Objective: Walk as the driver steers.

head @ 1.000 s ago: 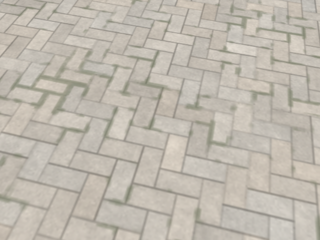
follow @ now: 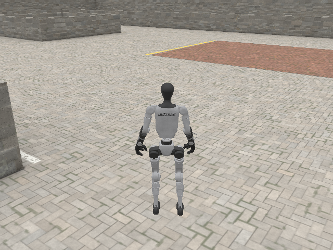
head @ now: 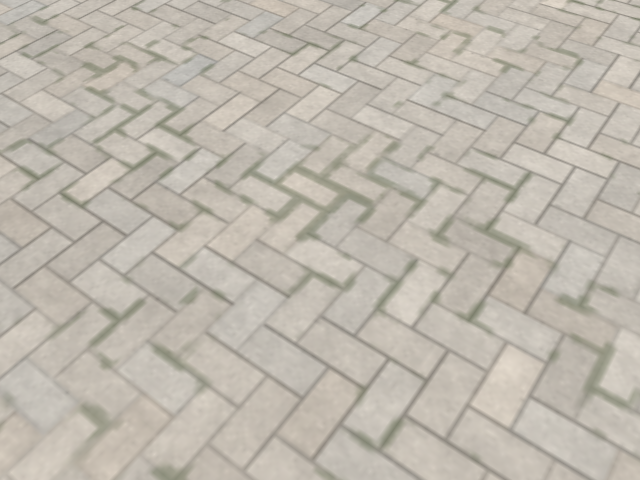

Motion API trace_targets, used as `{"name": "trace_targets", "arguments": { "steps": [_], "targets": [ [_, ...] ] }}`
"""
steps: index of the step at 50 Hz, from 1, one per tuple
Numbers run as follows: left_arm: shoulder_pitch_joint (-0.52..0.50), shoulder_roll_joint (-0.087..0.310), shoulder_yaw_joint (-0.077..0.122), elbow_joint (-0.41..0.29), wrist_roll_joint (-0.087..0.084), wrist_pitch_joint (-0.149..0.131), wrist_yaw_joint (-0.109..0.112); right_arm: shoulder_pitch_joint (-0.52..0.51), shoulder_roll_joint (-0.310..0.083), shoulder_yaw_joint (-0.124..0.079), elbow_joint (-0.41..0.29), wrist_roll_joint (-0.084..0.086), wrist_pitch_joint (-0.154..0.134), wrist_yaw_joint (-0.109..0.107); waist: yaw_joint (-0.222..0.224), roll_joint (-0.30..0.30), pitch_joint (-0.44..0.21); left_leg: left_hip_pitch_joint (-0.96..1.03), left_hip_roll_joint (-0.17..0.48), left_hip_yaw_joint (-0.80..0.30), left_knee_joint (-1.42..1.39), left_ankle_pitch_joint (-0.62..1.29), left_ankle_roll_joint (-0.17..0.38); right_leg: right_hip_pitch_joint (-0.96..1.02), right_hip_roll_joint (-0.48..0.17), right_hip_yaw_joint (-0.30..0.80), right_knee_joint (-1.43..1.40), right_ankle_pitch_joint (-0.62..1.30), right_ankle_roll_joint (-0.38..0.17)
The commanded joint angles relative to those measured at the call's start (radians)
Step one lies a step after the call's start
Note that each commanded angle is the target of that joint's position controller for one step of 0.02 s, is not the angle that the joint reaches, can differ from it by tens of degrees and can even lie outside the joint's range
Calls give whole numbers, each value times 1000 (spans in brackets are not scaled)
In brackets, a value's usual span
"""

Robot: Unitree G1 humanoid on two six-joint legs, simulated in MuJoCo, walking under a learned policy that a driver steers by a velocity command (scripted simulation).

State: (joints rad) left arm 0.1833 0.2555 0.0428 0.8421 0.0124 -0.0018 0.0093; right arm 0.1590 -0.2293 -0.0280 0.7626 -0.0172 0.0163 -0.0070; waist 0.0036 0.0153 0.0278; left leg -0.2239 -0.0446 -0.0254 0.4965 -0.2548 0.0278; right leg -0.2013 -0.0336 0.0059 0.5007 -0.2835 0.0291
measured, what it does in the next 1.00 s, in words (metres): walks ahead: right foot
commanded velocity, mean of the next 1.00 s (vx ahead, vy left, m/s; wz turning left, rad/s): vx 0.33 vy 0.00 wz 0.01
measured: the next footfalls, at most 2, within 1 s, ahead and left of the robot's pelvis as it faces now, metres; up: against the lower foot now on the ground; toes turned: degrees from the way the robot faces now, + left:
right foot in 0.78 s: +0.41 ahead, -0.14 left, +0.00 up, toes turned -2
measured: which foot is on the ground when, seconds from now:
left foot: down 0.00-0.80, up 0.82-1.00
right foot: down 0.00-0.36, up 0.38-0.76, down 0.78-1.00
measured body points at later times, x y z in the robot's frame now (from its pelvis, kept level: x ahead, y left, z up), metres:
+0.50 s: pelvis +0.08 +0.01 +0.00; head +0.10 +0.02 +0.45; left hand +0.20 +0.28 -0.12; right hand +0.08 -0.26 -0.12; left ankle +0.01 +0.10 -0.74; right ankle +0.05 -0.12 -0.66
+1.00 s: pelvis +0.34 -0.06 +0.01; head +0.36 -0.06 +0.46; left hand +0.41 +0.21 -0.12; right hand +0.45 -0.34 -0.12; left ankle +0.38 +0.11 -0.66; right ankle +0.37 -0.14 -0.74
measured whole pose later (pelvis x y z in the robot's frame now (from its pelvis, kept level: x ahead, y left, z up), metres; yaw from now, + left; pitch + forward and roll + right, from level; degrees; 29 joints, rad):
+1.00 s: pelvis +0.34 -0.06 +0.01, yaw +0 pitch +0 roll -1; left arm 0.27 0.26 0.05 0.90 0.01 -0.09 -0.04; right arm 0.22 -0.29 -0.06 0.87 0.01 -0.07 -0.02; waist 0.03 0.04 0.04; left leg -0.58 0.12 -0.05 1.09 -0.24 0.03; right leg -0.20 0.08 -0.06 0.33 -0.13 -0.09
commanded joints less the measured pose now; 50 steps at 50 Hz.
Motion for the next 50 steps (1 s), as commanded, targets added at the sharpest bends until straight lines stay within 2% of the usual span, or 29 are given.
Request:
{"name": "trace_targets", "arguments": {
  "steps": [1, 5, 7, 9, 10, 14, 16, 17, 18, 19, 20, 21, 22, 23, 26, 30, 34, 36, 37, 38, 39, 40, 41, 42, 43, 44, 46, 48, 50],
  "targets": [
    [-23, 111, 19, -36, 0, -27, 5, -27, -113, -37, -47, 2, -2, -11, -3, -72, -39, 35, 71, -77, -68, 109, 24, -22, -50, 53, -93, 133, -28],
    [-17, 112, 14, -11, -2, -24, 14, -13, -105, -40, -6, 5, -5, -14, 2, -35, -27, 30, 70, -73, -75, 120, 14, -14, -41, 49, -91, 122, -30],
    [7, 122, 18, 9, -10, -18, 19, 13, -115, -46, 22, 13, -2, -19, 3, -26, -28, 9, 38, -46, -62, -137, 23, -28, -18, 35, -88, -124, -51],
    [15, 133, 21, 7, -21, -19, 26, 23, -122, -51, 28, 22, -10, -23, 4, -31, 51, -95, 32, -49, -45, -389, 45, -91, -31, 74, -102, -385, -94],
    [27, 133, 21, 5, -26, -28, 27, 25, -114, -50, 27, 28, -23, -22, 8, -40, 83, -136, 38, -55, -32, -418, 53, -103, -53, 113, -118, -443, -117],
    [97, 184, 40, 30, -37, -62, 18, 4, -75, -46, 24, 42, -89, 0, 13, -174, 86, -216, 21, 41, 152, -182, 41, -5, -246, 403, -273, -483, -239],
    [47, 179, 38, 14, -43, -60, 10, 50, -78, -47, 44, 48, -103, 9, -27, -183, 96, -92, 34, 39, 64, -157, 70, -86, -245, 388, -273, -395, -236],
    [-19, 157, 31, -8, -45, -57, 6, 134, -92, -55, 82, 50, -106, 11, -75, -161, 84, 46, 35, 29, -21, -125, 83, -157, -186, 294, -224, -306, -194],
    [-80, 111, 17, -38, -43, -63, 3, 224, -138, -70, 122, 47, -111, 10, -109, -62, 72, 166, 89, -97, -98, -143, 109, -246, -87, 153, -66, -148, -129],
    [-111, 70, 8, -71, -34, -83, 3, 340, -228, -98, 160, 48, -113, 10, -130, 174, 31, 357, 236, -381, -213, -115, 186, -418, 48, -31, 259, -32, -51],
    [-117, 106, 16, -86, -33, -103, 6, 386, -239, -97, 157, 33, -119, 20, -151, 242, 15, 465, 383, -619, -273, 54, 276, -599, 73, 11, 496, -231, -35],
    [-80, 131, 25, -75, -50, -111, -1, 350, -182, -77, 149, 17, -124, 22, -106, 127, 21, 486, 398, -580, -240, 126, 281, -677, 25, 68, 632, -259, -56],
    [-60, 115, 20, -65, -60, -113, -11, 324, -151, -67, 138, 15, -127, 22, -83, 82, 16, 498, 378, -500, -237, 154, 260, -719, -8, 77, 679, -194, -80],
    [-77, 105, 19, -68, -57, -114, -19, 306, -141, -59, 136, 19, -123, 23, -74, 49, 32, 490, 360, -420, -253, 203, 234, -753, -40, 61, 671, -125, -92],
    [-126, 64, 12, -84, -38, -106, -45, 304, -93, -35, 146, 24, -98, 15, -63, 70, 41, 392, 281, -230, -307, 362, 176, -672, -72, 1, 535, 21, -72],
    [-273, 13, -15, -142, -30, -99, -59, 291, -154, -39, 142, 22, -92, -12, -80, 65, 87, 163, 211, -91, -391, 311, 158, -442, -14, -68, 189, 244, -23],
    [-313, 80, -1, -172, -42, -93, -56, 317, -180, -49, 171, 40, -103, -14, -59, 94, 113, 199, 270, -80, -409, 321, 139, -344, 4, -35, 45, 323, -58],
    [-263, 116, 15, -165, -39, -94, -55, 300, -192, -56, 173, 36, -97, -12, -14, 99, 61, 278, 289, -59, -313, 566, 113, -274, 24, -37, 31, 285, -94],
    [-187, 139, 28, -146, -37, -92, -51, 290, -202, -60, 171, 30, -89, -12, 29, 113, -1, 301, 282, -41, -210, 746, 98, -177, 50, -56, 42, 252, -115],
    [-36, 169, 50, -99, -39, -87, -44, 282, -194, -58, 168, 24, -78, -12, 103, 108, -92, 268, 247, -11, -29, 858, 75, 7, 78, -78, 42, 234, -143],
    [134, 205, 66, -56, -36, -81, -34, 282, -175, -48, 154, 14, -72, -14, 172, 73, -198, 88, 211, 1, 220, 708, 47, 285, -10, 17, 73, 210, -183],
    [247, 301, 86, -29, -12, -78, -33, 421, -32, -8, 139, 14, -85, -2, 114, -205, -378, -287, 36, 20, 657, 133, -20, 646, -293, 509, -12, -55, -353],
    [236, 223, 62, -21, -19, -79, -40, 402, -60, -11, 159, 33, -112, 5, 121, -249, -419, -398, -8, -120, 817, -294, -6, 619, -346, 803, -229, -228, -369],
    [133, 177, 46, -30, -26, -84, -41, 282, -153, -38, 118, 65, -127, 10, 101, -192, -211, -498, 53, -109, 877, -241, 11, 454, -315, 671, -260, -264, -311],
    [47, 150, 38, -46, -24, -89, -42, 206, -167, -40, 96, 69, -134, 5, 69, -106, -109, -480, 108, -79, 838, -145, 25, 285, -282, 531, -280, -175, -283],
    [-9, 127, 31, -50, -14, -95, -46, 175, -159, -44, 91, 54, -132, -2, 33, -55, -49, -436, 148, -62, 777, -75, 24, 140, -243, 417, -304, -53, -267],
    [-52, 96, 24, -46, 1, -107, -51, 221, -122, -46, 106, 37, -107, -9, -28, -99, -42, -313, 194, -72, 699, -9, 21, -3, -180, 288, -353, 49, -251],
    [-32, 103, 25, -26, -7, -117, -50, 217, -101, -44, 103, 31, -88, -12, -41, -94, -24, -310, 204, -56, 645, 13, 5, -59, -168, 226, -392, 92, -270],
    [3, 133, 31, -8, -6, -119, -39, 133, -113, -47, 70, 23, -82, -16, -30, -75, 14, -391, 216, -53, 547, 97, -18, -57, -171, 197, -421, 116, -282]
  ]
}}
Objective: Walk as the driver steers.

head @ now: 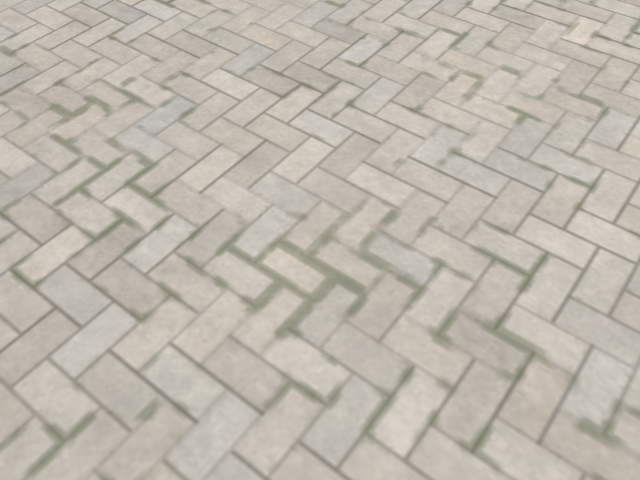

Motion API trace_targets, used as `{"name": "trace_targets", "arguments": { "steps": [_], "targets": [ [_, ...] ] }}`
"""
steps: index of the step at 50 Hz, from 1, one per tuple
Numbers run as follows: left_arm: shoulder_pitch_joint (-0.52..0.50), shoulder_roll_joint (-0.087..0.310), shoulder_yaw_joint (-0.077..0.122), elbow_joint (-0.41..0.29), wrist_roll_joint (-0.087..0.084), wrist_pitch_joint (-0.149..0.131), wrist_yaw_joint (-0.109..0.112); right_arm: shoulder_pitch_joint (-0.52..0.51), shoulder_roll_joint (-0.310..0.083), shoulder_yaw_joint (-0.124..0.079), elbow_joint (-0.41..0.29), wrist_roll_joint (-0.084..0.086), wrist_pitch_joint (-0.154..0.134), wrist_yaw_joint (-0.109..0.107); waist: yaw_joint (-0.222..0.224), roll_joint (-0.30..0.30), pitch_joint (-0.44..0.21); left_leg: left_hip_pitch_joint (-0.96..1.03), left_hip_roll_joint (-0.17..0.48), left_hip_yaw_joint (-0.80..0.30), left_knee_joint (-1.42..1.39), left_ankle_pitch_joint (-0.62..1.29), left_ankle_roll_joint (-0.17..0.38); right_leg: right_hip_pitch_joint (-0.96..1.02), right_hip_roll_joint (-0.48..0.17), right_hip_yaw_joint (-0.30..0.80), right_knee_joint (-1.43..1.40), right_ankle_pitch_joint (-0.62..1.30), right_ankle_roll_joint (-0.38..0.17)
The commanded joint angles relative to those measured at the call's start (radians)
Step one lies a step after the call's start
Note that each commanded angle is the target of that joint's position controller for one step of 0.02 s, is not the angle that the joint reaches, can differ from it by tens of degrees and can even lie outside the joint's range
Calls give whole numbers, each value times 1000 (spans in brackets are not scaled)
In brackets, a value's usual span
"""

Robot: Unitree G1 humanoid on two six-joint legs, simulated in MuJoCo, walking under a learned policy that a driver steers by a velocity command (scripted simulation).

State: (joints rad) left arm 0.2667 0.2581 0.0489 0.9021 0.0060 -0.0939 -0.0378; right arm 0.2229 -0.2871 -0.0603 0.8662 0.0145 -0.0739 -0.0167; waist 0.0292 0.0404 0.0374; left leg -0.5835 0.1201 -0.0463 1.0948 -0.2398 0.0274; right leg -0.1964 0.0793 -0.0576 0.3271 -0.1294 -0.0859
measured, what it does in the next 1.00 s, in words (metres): walks ahead, turning right: left foot, then right foot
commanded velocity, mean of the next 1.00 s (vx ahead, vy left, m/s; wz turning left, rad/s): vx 0.50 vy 0.00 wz -0.28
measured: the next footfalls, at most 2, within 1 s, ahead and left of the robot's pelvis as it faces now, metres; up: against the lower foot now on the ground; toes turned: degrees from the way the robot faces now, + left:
left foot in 0.34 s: +0.37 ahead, +0.16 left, +0.00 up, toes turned +1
right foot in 0.86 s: +0.63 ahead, -0.11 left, +0.00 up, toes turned -19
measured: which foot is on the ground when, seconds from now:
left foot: up 0.00-0.32, down 0.34-0.88, up 0.90-1.00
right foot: down 0.00-0.34, up 0.36-0.84, down 0.86-1.00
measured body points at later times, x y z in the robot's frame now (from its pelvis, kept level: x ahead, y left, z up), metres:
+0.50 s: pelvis +0.29 +0.07 +0.00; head +0.31 +0.08 +0.45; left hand +0.36 +0.35 -0.14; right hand +0.38 -0.20 -0.11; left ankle +0.33 +0.16 -0.74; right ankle +0.23 -0.08 -0.66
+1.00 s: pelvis +0.55 -0.03 -0.01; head +0.59 -0.05 +0.43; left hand +0.77 +0.19 -0.12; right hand +0.56 -0.32 -0.13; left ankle +0.50 +0.15 -0.64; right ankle +0.59 -0.10 -0.74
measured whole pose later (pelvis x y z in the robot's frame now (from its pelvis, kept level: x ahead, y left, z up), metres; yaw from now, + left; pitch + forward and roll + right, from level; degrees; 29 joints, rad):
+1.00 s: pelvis +0.55 -0.03 -0.01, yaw -21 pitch +1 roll +0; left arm 0.20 0.29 0.08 0.75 -0.02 -0.05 -0.04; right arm 0.19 -0.29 -0.06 0.84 0.02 -0.12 0.00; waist 0.01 0.01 0.07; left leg -0.39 0.05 -0.02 1.22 -0.39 0.01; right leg -0.36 0.09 -0.02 0.52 -0.17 -0.11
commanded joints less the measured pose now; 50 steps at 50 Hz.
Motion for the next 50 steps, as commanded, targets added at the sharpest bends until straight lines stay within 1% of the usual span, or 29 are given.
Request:
{"name": "trace_targets", "arguments": {
  "steps": [1, 3, 6, 11, 14, 15, 16, 17, 18, 19, 20, 21, 22, 24, 25, 27, 31, 35, 38, 41, 42, 43, 44, 45, 46, 47, 48, 49, 50],
  "targets": [
    [-57, 141, 27, -59, -1, -25, 16, 25, -58, -15, -48, -14, 6, -6, -42, -88, 14, -70, 53, -31, -111, 139, -29, -40, -285, 251, -253, -18, -168],
    [-21, 153, 28, -46, -6, -19, 28, -41, -51, -12, -66, -16, -3, -1, -22, -76, 19, -92, 43, -21, -244, 253, -39, -3, -270, 209, -252, 29, -150],
    [40, 171, 29, -23, -17, -10, 37, -152, -29, 0, -94, -10, -15, 12, 21, -73, 31, -53, 6, 17, -424, 368, -44, 28, -252, 152, -247, 55, -124],
    [135, 178, 32, 24, -24, 17, 40, -287, -35, 11, -149, 3, -26, 43, 62, -74, 56, -79, -26, 24, -566, 307, -24, 200, -310, 154, -174, 102, -118],
    [126, 198, 40, 28, -26, 34, 44, -255, -72, 3, -157, 6, -34, 56, 20, -108, 22, 1, -56, 38, -608, 184, 17, 279, -344, 166, -84, 270, -94],
    [104, 206, 41, 22, -25, 40, 45, -182, -96, -9, -139, 5, -36, 55, -27, -120, -24, 116, -86, 66, -628, 161, 38, 280, -326, 146, 5, 440, -78],
    [102, 183, 32, 18, -22, 44, 44, -31, -143, -35, -93, 1, -38, 48, -99, -105, -122, 346, -104, 77, -644, 177, 71, 220, -270, 115, 188, 538, -53],
    [103, 139, 10, -12, -3, 41, 44, 166, -219, -58, -56, -15, -37, 37, -171, -18, -287, 677, 66, -102, -597, 201, 137, 12, -209, 79, 491, 327, -18],
    [230, 2, -29, -20, -8, 18, 33, 228, -292, -75, -29, -16, -28, 37, -108, 251, -416, 1021, 301, -563, -687, 26, 292, -404, -20, 56, 837, -343, 51],
    [171, 118, -2, -3, -37, -1, 33, 226, -176, -46, -37, -12, -27, 36, -155, 153, -397, 987, 295, -634, -768, -88, 271, -509, -53, 201, 959, -449, 41],
    [76, 177, 17, -35, -63, -12, 33, 146, -134, -31, -49, -15, -30, 31, -146, 110, -241, 858, 261, -464, -789, -46, 217, -566, -102, 197, 976, -365, 28],
    [32, 168, 18, -42, -60, -12, 39, 69, -109, -22, -59, -18, -33, 29, -113, 49, -167, 723, 220, -339, -818, 39, 187, -534, -154, 171, 937, -272, 32],
    [11, 155, 23, -43, -46, -5, 44, 18, -78, -15, -61, -19, -36, 31, -89, 34, -100, 615, 183, -250, -858, 94, 170, -505, -181, 168, 878, -211, 41],
    [52, 113, 26, -33, -43, 24, 43, -22, -53, -9, -52, -31, -46, 34, -40, 62, -64, 496, 141, -131, -923, 153, 151, -408, -210, 170, 832, -140, 51],
    [60, 89, 23, -33, -43, 36, 42, -23, -57, -11, -44, -30, -51, 34, -29, 52, -51, 467, 138, -87, -942, 199, 157, -403, -214, 166, 822, -128, 57],
    [32, 75, 24, -55, -39, 52, 42, -22, -79, -19, -29, -32, -57, 29, -19, 32, -19, 443, 139, -12, -967, 272, 163, -447, -218, 172, 779, -71, 69],
    [-66, 65, 22, -100, -29, 49, 28, -15, -106, -26, -13, -33, -49, 10, -36, 17, 14, 459, 109, 125, -990, 312, 144, -474, -208, 145, 546, 133, 79],
    [-211, 43, 9, -163, -24, 45, 2, 48, -137, -35, 10, -19, -32, -2, -91, -12, 53, 541, 132, 197, -985, 334, 134, -477, -193, 66, 371, 202, 61],
    [-269, 52, 10, -211, -26, 47, -17, 84, -153, -43, 27, -4, -7, -4, -97, -7, 64, 670, 171, 223, -920, 433, 119, -516, -178, 35, 315, 120, 30],
    [-209, 97, 34, -229, -29, 54, -27, 54, -192, -56, 13, 4, 18, -13, -33, 41, -8, 721, 176, 262, -737, 860, 86, -368, -95, -45, 311, -27, -24],
    [-111, 129, 53, -211, -33, 56, -26, 43, -201, -58, 6, 4, 28, -16, 25, 50, -64, 704, 163, 274, -592, 967, 72, -242, -53, -67, 306, -61, -49],
    [50, 182, 86, -171, -35, 58, -15, 25, -198, -55, -2, 7, 33, -19, 112, 27, -145, 608, 123, 294, -374, 920, 40, -5, -13, -59, 237, -9, -87],
    [182, 277, 119, -142, -36, 70, 10, 51, -148, -36, -25, -20, 24, -18, 144, -122, -234, 344, 65, 296, -52, 510, -8, 290, -159, 192, 213, -4, -149],
    [111, 344, 122, -176, -38, 62, 12, 112, -23, 1, -80, -29, -12, -3, 21, -326, -328, -77, -175, 147, 296, -324, -66, 566, -389, 800, 49, -184, -353],
    [134, 261, 95, -189, -28, 49, 5, 10, -112, -11, -96, 8, -58, 16, 94, -191, -376, -184, -138, -58, 352, -327, -37, 586, -413, 873, -52, -224, -338],
    [106, 210, 81, -185, -20, 35, 5, -60, -130, -16, -122, 38, -77, 25, 88, -145, -248, -237, -93, -50, 313, -248, -9, 491, -384, 720, -49, -164, -293],
    [42, 179, 73, -191, -24, 25, 3, -63, -120, -14, -116, 24, -84, 19, 34, -42, -149, -197, -44, -47, 206, -168, -2, 329, -334, 590, -47, -48, -252],
    [-21, 143, 62, -205, -22, 21, 5, -62, -132, -24, -104, -5, -79, 10, -2, -32, -115, -125, -11, -45, 112, -124, -8, 211, -295, 501, -54, 47, -224],
    [-57, 123, 52, -222, -11, 21, 11, -32, -136, -29, -94, -11, -64, 12, -33, -51, -99, -60, 10, -46, 75, -90, -16, 132, -276, 450, -75, 116, -216]
  ]
}}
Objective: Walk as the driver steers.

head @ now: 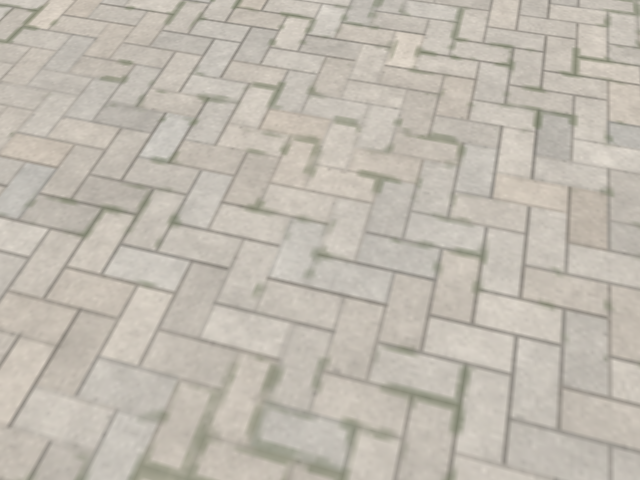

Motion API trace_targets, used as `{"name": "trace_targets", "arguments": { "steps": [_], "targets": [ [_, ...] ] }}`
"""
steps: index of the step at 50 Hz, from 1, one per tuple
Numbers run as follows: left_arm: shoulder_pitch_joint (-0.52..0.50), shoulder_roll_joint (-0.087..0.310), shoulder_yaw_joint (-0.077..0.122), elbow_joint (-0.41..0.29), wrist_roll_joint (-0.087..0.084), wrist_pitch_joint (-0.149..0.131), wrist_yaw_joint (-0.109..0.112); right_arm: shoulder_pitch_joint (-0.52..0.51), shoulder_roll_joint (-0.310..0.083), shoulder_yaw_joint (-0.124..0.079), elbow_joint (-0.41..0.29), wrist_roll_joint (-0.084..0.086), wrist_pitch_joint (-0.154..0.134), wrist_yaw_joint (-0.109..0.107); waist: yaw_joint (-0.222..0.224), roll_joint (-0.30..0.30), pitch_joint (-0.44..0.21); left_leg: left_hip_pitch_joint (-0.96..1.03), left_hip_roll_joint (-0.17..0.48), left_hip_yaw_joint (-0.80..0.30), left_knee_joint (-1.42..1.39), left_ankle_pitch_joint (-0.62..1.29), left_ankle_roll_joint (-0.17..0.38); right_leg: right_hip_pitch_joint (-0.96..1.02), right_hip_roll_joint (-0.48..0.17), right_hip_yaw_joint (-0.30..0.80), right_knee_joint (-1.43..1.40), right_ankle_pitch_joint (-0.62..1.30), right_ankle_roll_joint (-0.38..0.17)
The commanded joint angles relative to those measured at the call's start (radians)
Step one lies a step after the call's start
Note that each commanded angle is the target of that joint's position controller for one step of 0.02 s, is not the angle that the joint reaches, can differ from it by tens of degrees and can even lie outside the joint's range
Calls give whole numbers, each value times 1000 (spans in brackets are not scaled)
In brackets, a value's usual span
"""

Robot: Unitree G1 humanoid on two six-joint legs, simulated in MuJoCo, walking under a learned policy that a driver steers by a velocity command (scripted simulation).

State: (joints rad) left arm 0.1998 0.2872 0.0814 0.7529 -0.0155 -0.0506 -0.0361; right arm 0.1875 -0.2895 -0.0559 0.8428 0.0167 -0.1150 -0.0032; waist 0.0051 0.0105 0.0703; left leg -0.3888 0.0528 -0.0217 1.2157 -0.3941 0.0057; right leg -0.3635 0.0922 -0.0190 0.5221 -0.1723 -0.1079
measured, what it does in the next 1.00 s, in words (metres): walks ahead: left foot, then right foot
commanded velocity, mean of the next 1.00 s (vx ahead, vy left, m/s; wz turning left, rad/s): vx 0.50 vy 0.00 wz -0.04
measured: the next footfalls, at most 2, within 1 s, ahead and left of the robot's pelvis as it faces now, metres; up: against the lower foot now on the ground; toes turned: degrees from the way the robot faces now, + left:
left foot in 0.40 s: +0.42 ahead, +0.14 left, +0.00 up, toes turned -4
right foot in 0.90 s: +0.68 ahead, -0.13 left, +0.00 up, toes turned -1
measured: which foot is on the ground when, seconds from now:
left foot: up 0.00-0.38, down 0.40-0.90, up 0.92-1.00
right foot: down 0.00-0.42, up 0.44-0.88, down 0.90-1.00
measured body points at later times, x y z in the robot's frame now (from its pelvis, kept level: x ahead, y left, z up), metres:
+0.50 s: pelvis +0.30 +0.05 +0.00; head +0.32 +0.06 +0.45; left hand +0.36 +0.33 -0.13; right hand +0.44 -0.22 -0.10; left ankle +0.38 +0.14 -0.73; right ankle +0.14 -0.06 -0.64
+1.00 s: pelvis +0.57 -0.02 +0.00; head +0.60 -0.03 +0.45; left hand +0.76 +0.23 -0.08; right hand +0.58 -0.30 -0.14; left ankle +0.44 +0.13 -0.65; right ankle +0.64 -0.13 -0.73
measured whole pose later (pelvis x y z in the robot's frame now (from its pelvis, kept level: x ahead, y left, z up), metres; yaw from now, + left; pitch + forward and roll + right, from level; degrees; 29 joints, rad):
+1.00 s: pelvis +0.57 -0.02 +0.00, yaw +1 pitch +2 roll +0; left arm 0.10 0.25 0.04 0.72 0.00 -0.10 -0.02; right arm 0.37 -0.30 -0.05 0.89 0.03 -0.06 0.00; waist -0.04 0.03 0.02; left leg -0.32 0.00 -0.07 1.07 -0.47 0.02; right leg -0.40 -0.02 -0.04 0.53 -0.16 -0.02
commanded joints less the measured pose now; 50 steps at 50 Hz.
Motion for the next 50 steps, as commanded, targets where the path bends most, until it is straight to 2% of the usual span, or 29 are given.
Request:
{"name": "trace_targets", "arguments": {
  "steps": [1, 4, 8, 11, 14, 17, 18, 19, 20, 21, 22, 23, 24, 25, 26, 28, 30, 33, 36, 38, 40, 43, 44, 45, 46, 47, 48, 49, 50],
  "targets": [
    [2, 95, 19, -77, 13, -24, 13, 20, -127, -34, -68, -17, -9, 0, -20, -27, -127, -221, 82, -62, -84, 83, -7, 253, -282, 388, -289, 211, -195],
    [49, 125, 23, -53, 9, -31, 30, -18, -82, -22, -82, -30, 16, -2, -14, -32, -95, -224, 81, -26, -226, 190, -51, 180, -254, 278, -325, 341, -191],
    [101, 132, 21, -25, 4, -26, 44, -145, -55, -8, -114, -23, 11, 6, 42, -62, -65, -199, 47, -4, -516, 466, -59, 174, -195, 180, -331, 281, -122],
    [150, 139, 19, 5, 2, -26, 42, -228, -52, -1, -137, -11, 3, 18, 83, -77, -33, -179, 21, 4, -637, 559, -44, 204, -220, 199, -339, 170, -110],
    [194, 138, 19, 35, 0, -18, 44, -281, -68, -2, -163, -10, -7, 33, 97, -78, -11, -253, 10, -5, -701, 486, -10, 344, -277, 240, -281, 219, -110],
    [199, 152, 25, 50, 2, -3, 53, -245, -89, -8, -165, -9, -15, 45, 62, -101, -27, -217, -11, 6, -736, 362, 34, 439, -316, 261, -209, 379, -85],
    [182, 161, 26, 47, 3, 0, 54, -187, -107, -17, -152, -9, -17, 44, 27, -115, -61, -126, -38, 30, -744, 327, 54, 442, -303, 248, -148, 537, -73],
    [160, 155, 22, 42, 5, 4, 54, -66, -136, -34, -116, -11, -18, 39, -39, -107, -139, 49, -63, 56, -769, 359, 84, 418, -259, 211, -17, 677, -52],
    [144, 125, 6, 24, 14, 4, 52, 102, -180, -48, -82, -23, -18, 33, -114, -74, -275, 332, 35, -38, -720, 407, 143, 278, -211, 175, 204, 586, -22],
    [262, 45, -18, 12, 10, -12, 46, 232, -264, -73, -60, -36, -11, 28, -100, 148, -432, 731, 269, -446, -742, 275, 297, -100, -53, 102, 589, 169, 60],
    [263, 58, -22, 21, 0, -28, 42, 257, -196, -55, -36, -12, -4, 35, -109, 253, -461, 803, 345, -714, -886, 122, 340, -292, -1, 168, 746, -399, 71],
    [177, 135, -4, 3, -20, -38, 36, 189, -141, -37, -48, 2, 0, 33, -113, 159, -293, 685, 314, -610, -912, 6, 288, -389, -69, 188, 813, -359, 63],
    [101, 138, -5, -17, -23, -43, 34, 115, -117, -28, -65, -5, 8, 29, -93, 77, -186, 536, 274, -480, -937, 27, 251, -393, -125, 144, 781, -267, 58],
    [61, 128, -3, -27, -9, -44, 35, 61, -98, -20, -70, -15, 12, 30, -63, 35, -102, 396, 233, -392, -974, 107, 237, -372, -162, 116, 706, -202, 63],
    [66, 122, 3, -22, 3, -38, 37, 32, -75, -10, -75, -25, 8, 31, -33, 45, -76, 312, 198, -330, -1003, 188, 223, -319, -194, 115, 648, -156, 66],
    [113, 81, -3, -8, 5, -23, 38, 23, -82, -11, -69, -25, 3, 34, -1, 77, -80, 232, 171, -257, -1047, 290, 232, -248, -212, 99, 590, -124, 82],
    [85, 64, -9, -21, 10, -15, 43, 34, -109, -17, -54, -19, -2, 29, 4, 70, -65, 207, 165, -192, -1077, 381, 245, -270, -225, 83, 510, -71, 106],
    [-15, 48, -18, -48, 15, -21, 40, 64, -133, -24, -36, -13, 6, 17, -22, 50, -50, 220, 135, -105, -1094, 449, 225, -286, -224, 65, 312, 105, 124],
    [-129, 27, -28, -75, 11, -32, 30, 125, -146, -26, -11, -1, 15, 10, -67, 43, -34, 224, 108, -58, -1089, 441, 198, -224, -187, 36, 125, 247, 126],
    [-190, 30, -28, -97, 5, -39, 22, 176, -152, -28, 11, 7, 26, 8, -86, 42, -20, 263, 128, -86, -1065, 422, 199, -217, -166, 39, 59, 262, 128],
    [-228, 45, -24, -114, 2, -48, 12, 196, -156, -31, 22, 11, 38, 4, -85, 51, -12, 320, 156, -123, -1022, 420, 192, -219, -153, 55, 5, 228, 118],
    [-171, 89, -8, -105, 2, -62, 5, 181, -176, -41, 23, 11, 54, -6, -28, 78, -42, 361, 184, -175, -927, 474, 163, -103, -133, 58, -51, 130, 90],
    [-78, 116, 7, -78, 4, -65, 10, 166, -169, -38, 20, 10, 57, -6, 27, 73, -94, 340, 150, -154, -827, 573, 141, 41, -117, 38, -85, 118, 67],
    [70, 168, 29, -44, 16, -68, 19, 164, -127, -23, 9, -1, 55, -5, 92, 49, -213, 244, 89, -116, -627, 552, 108, 289, -172, 75, -46, 140, 26],
    [210, 256, 51, -32, 36, -63, 29, 222, -37, 4, -24, -16, 44, -3, 111, -128, -383, -72, -35, -33, -266, 253, 43, 670, -412, 364, -22, 109, -76],
    [243, 247, 49, -18, 28, -50, 24, 292, -13, 15, -30, 3, 28, 0, 91, -331, -488, -286, -94, -72, -48, -218, 21, 781, -534, 698, -154, -80, -160],
    [204, 158, 25, -22, 20, -47, 27, 220, -121, -15, -27, 28, 27, 0, 107, -207, -351, -371, -34, -118, 50, -171, 24, 677, -494, 625, -194, -206, -120],
    [139, 125, 12, -26, 13, -46, 30, 149, -140, -23, -48, 30, 29, -1, 93, -158, -228, -394, 6, -90, 51, -77, 28, 540, -465, 486, -222, -184, -89],
    [74, 98, 3, -26, 16, -48, 28, 121, -128, -25, -51, 20, 35, -4, 63, -112, -161, -358, 40, -78, 19, -1, 23, 414, -425, 391, -260, -118, -74]
  ]
}}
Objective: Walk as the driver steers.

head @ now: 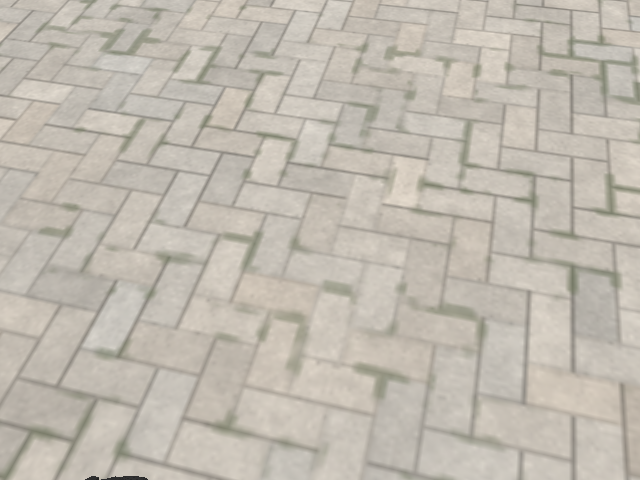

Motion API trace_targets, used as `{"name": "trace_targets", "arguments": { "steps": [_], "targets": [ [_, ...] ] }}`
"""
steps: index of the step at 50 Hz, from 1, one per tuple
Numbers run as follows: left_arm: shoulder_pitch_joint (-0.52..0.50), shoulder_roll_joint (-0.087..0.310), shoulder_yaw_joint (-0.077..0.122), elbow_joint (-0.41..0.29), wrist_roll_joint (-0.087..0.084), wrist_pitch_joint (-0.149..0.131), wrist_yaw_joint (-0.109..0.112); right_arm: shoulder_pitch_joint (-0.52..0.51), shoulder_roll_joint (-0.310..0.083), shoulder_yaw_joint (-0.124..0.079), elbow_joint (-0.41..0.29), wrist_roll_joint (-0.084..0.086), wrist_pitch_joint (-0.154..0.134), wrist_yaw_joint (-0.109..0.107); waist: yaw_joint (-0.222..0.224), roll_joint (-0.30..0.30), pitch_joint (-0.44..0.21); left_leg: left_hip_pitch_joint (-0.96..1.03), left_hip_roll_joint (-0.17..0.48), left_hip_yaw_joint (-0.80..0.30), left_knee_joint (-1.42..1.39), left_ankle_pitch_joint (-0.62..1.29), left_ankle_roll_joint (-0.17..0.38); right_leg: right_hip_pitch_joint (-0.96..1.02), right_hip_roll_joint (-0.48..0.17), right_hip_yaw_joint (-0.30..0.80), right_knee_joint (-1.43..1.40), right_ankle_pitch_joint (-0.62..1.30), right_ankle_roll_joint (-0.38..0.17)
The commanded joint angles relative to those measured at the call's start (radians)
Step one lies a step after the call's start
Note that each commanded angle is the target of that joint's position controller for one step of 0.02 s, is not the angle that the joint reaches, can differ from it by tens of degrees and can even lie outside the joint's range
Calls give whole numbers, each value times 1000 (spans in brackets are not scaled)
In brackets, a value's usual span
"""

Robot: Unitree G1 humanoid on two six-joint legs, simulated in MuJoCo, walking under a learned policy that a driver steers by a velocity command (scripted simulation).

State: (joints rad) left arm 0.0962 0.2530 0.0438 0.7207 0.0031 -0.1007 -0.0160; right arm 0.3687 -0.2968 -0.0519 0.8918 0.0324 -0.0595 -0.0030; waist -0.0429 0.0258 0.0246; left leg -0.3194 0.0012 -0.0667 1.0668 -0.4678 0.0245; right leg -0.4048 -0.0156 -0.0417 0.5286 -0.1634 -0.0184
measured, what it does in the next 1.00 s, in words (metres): walks ahead, turning left: left foot, then right foot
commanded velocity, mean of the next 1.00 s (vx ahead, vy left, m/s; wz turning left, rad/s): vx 0.50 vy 0.00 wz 0.56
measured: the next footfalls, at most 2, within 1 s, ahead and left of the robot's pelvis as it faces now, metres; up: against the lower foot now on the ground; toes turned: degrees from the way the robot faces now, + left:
left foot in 0.42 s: +0.35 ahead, +0.18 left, +0.00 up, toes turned +18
right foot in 0.92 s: +0.69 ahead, +0.10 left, +0.00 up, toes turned +36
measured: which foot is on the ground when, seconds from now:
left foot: up 0.00-0.40, down 0.42-0.92, up 0.94-1.00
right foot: down 0.00-0.44, up 0.46-0.90, down 0.92-1.00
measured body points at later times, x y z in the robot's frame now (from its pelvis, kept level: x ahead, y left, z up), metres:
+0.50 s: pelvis +0.25 +0.07 -0.01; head +0.29 +0.10 +0.43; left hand +0.24 +0.37 -0.14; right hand +0.50 -0.14 -0.10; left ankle +0.31 +0.17 -0.73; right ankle +0.13 -0.12 -0.64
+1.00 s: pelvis +0.54 +0.13 +0.00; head +0.56 +0.14 +0.45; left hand +0.55 +0.46 -0.08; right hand +0.75 -0.07 -0.12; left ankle +0.35 +0.17 -0.66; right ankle +0.66 +0.08 -0.73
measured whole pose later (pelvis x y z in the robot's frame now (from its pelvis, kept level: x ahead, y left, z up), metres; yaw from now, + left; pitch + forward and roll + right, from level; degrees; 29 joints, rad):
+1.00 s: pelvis +0.54 +0.13 +0.00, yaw +35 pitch +2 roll -1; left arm 0.09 0.27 0.06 0.73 0.01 -0.12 -0.02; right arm 0.36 -0.30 -0.07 0.73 0.03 -0.02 -0.02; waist -0.04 0.03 0.01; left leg -0.30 -0.06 -0.15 1.09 -0.48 0.03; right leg -0.41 0.03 -0.01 0.53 -0.17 -0.02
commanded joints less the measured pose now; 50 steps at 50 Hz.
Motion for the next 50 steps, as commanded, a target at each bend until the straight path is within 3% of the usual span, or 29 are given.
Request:
{"name": "trace_targets", "arguments": {
  "steps": [1, 3, 6, 11, 16, 19, 20, 21, 22, 23, 24, 25, 26, 27, 28, 31, 35, 37, 40, 43, 44, 45, 46, 47, 48, 49, 50],
  "targets": [
    [132, 106, 34, 9, 2, -2, 5, -58, -106, -34, -100, -3, -9, -4, 80, -140, -66, -386, 118, -37, 127, 126, 1, 362, -285, 329, -305, -64, -156],
    [86, 97, 36, 20, 8, -14, 5, -36, -62, -32, -102, 1, 17, -1, 42, -152, -33, -318, 141, -30, 102, 179, -10, 261, -259, 213, -365, 24, -156],
    [88, 124, 49, 46, 12, -24, 12, -78, -44, -33, -135, -7, 36, -1, 30, -106, -3, -365, 149, -38, 30, 274, -28, 248, -262, 98, -399, 145, -172],
    [120, 167, 63, 76, 8, -10, 28, -215, -18, -20, -185, -12, 26, 29, 72, -74, 31, -347, 132, 26, -256, 492, -24, 294, -238, -67, -410, 203, -149],
    [183, 208, 80, 111, -19, 21, 31, -339, -28, -18, -255, -12, 29, 55, 107, -67, 70, -366, 107, 89, -400, 421, 22, 449, -287, -126, -354, 276, -124],
    [163, 248, 92, 109, -34, 43, 35, -270, -75, -43, -265, -14, 36, 59, 42, -107, -2, -210, 20, 170, -417, 271, 80, 502, -287, -170, -155, 703, -90],
    [146, 252, 92, 105, -39, 52, 36, -148, -110, -66, -237, -10, 38, 56, -33, -99, -67, -48, -30, 197, -460, 281, 110, 472, -260, -198, 19, 802, -68],
    [155, 227, 81, 102, -33, 52, 38, 23, -178, -103, -189, -7, 44, 41, -112, -61, -158, 229, -60, 165, -506, 332, 149, 331, -217, -215, 265, 700, -28],
    [196, 113, 46, 66, 14, 42, 36, 87, -287, -129, -173, 0, 51, 19, -73, 170, -211, 508, 167, -226, -546, 325, 247, -28, -113, -213, 619, 26, 31],
    [215, 76, 22, 23, 6, 3, 25, 50, -315, -119, -222, -9, 29, 29, -20, 236, -379, 694, 340, -777, -734, 115, 425, -296, 61, 31, 852, -464, 58],
    [89, 170, 44, 4, -38, -25, 13, 45, -222, -92, -222, -13, 13, 40, -80, 88, -318, 672, 327, -704, -796, 102, 364, -410, 5, 134, 882, -392, 36],
    [50, 169, 41, -11, -49, -42, 9, 13, -184, -81, -216, -14, 1, 39, -60, 73, -199, 553, 292, -554, -789, 159, 324, -437, -36, 119, 822, -302, 10],
    [55, 159, 41, 6, -26, -47, 19, -58, -155, -72, -225, -13, -3, 37, -11, -7, -132, 405, 244, -440, -784, 255, 285, -375, -81, 121, 733, -227, 7],
    [67, 172, 51, 16, -4, -41, 24, -114, -119, -60, -240, -20, -3, 33, 26, 2, -97, 290, 209, -358, -794, 364, 265, -301, -106, 124, 652, -180, 11],
    [83, 175, 54, 20, 0, -27, 21, -140, -107, -54, -256, -30, -3, 28, 50, 23, -87, 220, 189, -324, -816, 422, 262, -242, -116, 128, 621, -149, 18],
    [69, 136, 48, 8, 13, 0, 22, -120, -134, -61, -255, -23, -9, 10, 60, 10, -72, 130, 157, -244, -845, 553, 272, -210, -97, 102, 492, -71, 62],
    [-78, 95, 29, -36, 8, 0, 16, -66, -150, -67, -237, -15, -2, -11, 8, 40, -29, 86, 99, -180, -842, 466, 219, -185, -44, 96, 184, 172, 90],
    [-139, 92, 24, -55, -1, -6, 6, -39, -155, -69, -226, -12, 3, -15, -17, 57, -15, 72, 94, -189, -836, 400, 199, -136, -14, 90, 74, 247, 88],
    [-177, 120, 31, -77, -11, -17, -6, 0, -149, -70, -207, -6, 10, -16, -29, 67, -9, 124, 124, -259, -780, 350, 188, -107, 1, 117, -5, 243, 72],
    [-134, 155, 45, -74, -13, -31, -14, -7, -145, -72, -207, -9, 19, -22, 3, 102, -18, 188, 151, -340, -689, 369, 167, -47, 7, 126, -44, 123, 37],
    [-73, 163, 53, -58, -13, -36, -11, -21, -136, -69, -212, -9, 23, -22, 37, 114, -34, 186, 137, -347, -644, 398, 153, 31, 14, 109, -74, 106, 18],
    [23, 190, 68, -35, -3, -42, -5, -28, -104, -57, -221, -12, 23, -20, 85, 102, -96, 157, 85, -318, -532, 443, 123, 189, -6, 111, -94, 106, -13],
    [169, 241, 82, -22, 13, -44, 2, -23, -46, -35, -240, -27, 21, -16, 143, -1, -235, 40, 20, -237, -260, 326, 85, 444, -166, 264, -75, 46, -73],
    [259, 320, 101, 14, 23, -30, 0, 120, 10, -18, -269, 3, 12, -16, 79, -352, -351, -322, -116, -110, 68, -116, 14, 755, -386, 739, -176, -183, -238],
    [241, 227, 81, 4, -4, -26, -7, 118, -97, -33, -243, 13, 11, -20, 97, -275, -293, -456, -34, -134, 210, -114, 1, 731, -405, 840, -229, -405, -233],
    [198, 163, 63, -10, -8, -19, -2, 8, -154, -49, -251, 6, 16, -19, 125, -177, -168, -486, 1, -116, 243, -18, -4, 614, -361, 677, -242, -384, -188],
    [148, 145, 54, -15, 2, -11, 1, -48, -151, -51, -261, -6, 21, -21, 111, -109, -101, -454, 36, -84, 227, 56, -9, 495, -319, 540, -252, -252, -160]
  ]
}}
Keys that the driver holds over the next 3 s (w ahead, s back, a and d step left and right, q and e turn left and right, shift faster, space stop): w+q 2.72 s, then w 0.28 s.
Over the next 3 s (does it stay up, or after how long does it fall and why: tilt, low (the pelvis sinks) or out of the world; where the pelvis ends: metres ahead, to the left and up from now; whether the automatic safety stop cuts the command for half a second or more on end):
stays up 0.95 1.11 -0.01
